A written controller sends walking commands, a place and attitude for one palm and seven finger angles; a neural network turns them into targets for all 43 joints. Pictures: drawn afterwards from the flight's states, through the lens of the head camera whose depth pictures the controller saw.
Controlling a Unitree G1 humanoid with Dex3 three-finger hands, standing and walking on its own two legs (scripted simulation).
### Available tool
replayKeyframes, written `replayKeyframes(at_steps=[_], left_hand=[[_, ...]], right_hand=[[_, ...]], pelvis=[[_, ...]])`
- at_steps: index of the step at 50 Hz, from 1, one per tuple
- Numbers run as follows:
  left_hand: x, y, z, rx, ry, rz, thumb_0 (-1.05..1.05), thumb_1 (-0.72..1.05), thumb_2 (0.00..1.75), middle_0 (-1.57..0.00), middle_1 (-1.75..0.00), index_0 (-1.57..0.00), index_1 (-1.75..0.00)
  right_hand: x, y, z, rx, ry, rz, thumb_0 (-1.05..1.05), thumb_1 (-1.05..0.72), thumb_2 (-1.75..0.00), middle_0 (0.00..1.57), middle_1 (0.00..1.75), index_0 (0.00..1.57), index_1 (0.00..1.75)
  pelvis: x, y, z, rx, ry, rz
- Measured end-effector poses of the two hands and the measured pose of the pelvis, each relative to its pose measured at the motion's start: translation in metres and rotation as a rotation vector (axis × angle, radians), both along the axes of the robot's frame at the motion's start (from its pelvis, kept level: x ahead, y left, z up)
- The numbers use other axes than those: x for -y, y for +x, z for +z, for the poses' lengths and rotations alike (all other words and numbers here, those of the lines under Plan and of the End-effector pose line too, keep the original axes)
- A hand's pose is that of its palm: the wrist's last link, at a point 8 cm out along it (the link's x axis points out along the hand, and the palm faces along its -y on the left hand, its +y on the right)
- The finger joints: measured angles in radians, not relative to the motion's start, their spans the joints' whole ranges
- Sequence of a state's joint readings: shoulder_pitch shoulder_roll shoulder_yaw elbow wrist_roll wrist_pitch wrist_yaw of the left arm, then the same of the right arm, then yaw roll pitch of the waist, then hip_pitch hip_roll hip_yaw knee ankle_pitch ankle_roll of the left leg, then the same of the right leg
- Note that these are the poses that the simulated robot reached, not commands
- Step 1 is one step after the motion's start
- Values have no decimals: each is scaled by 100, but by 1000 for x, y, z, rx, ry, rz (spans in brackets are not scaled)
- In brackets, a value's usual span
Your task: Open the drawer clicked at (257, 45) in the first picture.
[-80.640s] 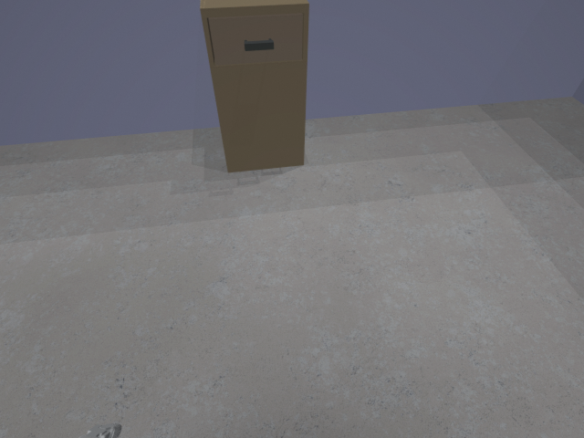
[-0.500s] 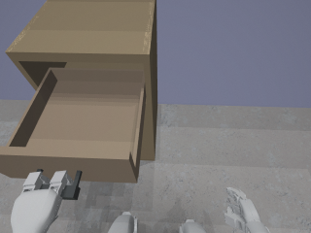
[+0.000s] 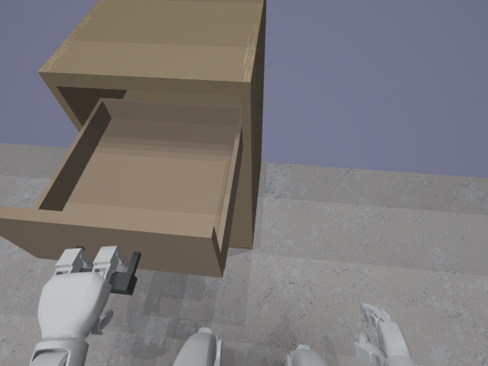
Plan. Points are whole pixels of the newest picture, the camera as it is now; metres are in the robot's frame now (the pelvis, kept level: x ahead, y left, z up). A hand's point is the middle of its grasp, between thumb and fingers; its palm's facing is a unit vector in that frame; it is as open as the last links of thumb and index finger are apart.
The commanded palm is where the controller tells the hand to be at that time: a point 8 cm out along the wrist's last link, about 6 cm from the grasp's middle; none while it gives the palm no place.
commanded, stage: open the thumb to release the handle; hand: left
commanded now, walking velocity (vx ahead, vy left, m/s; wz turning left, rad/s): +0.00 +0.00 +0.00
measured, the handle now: (102, 267) +0.26 +0.26 +0.00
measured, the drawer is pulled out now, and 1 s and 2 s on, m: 0.30 0.30 0.30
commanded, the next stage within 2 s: lift the hand off the handle in 0.12 s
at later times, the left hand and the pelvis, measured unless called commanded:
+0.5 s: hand (96, 303) +0.21 +0.26 -0.02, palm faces -0.01 -0.05 -1.00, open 13.8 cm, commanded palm +0.20 +0.26 +0.03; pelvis -0.01 +0.00 +0.00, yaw +0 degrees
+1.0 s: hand (87, 294) +0.22 +0.26 +0.01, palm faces +0.00 -0.06 -1.00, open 13.5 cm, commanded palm +0.20 +0.26 +0.07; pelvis +0.00 +0.01 +0.02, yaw +0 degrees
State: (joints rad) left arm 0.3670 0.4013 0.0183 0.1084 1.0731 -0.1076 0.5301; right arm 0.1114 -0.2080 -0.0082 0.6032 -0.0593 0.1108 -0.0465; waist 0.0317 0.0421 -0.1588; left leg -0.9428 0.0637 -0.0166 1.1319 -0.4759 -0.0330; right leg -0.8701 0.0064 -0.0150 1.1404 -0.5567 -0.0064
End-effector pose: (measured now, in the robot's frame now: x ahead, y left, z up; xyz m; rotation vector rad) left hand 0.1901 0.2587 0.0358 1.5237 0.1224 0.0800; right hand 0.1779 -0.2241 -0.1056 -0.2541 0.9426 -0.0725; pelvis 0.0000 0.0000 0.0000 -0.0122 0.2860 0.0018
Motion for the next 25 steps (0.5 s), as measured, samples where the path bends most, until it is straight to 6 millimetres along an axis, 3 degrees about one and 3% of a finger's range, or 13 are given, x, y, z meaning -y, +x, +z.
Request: replayKeyframes(at_steps=[5,10,25], left_hand=[[-1,0,1,-14,-4,-12,0,-18,44,-34,-124,-34,-124],[-2,-1,0,-1,-4,-23,0,-37,36,-34,-125,-33,-122],[0,0,-1,17,-2,-4,0,-49,30,-35,-123,-32,-120]], right_hand=[[6,-4,4,19,-8,-11,1,-91,-89,20,30,20,30],[15,-10,2,21,-24,-18,1,-91,-89,20,30,20,30],[15,-23,-5,-10,-27,-28,1,-91,-89,20,30,20,30]], pelvis=[[3,-3,2,8,-1,1],[4,-7,-1,6,-1,2],[2,-10,-2,7,-1,4]])
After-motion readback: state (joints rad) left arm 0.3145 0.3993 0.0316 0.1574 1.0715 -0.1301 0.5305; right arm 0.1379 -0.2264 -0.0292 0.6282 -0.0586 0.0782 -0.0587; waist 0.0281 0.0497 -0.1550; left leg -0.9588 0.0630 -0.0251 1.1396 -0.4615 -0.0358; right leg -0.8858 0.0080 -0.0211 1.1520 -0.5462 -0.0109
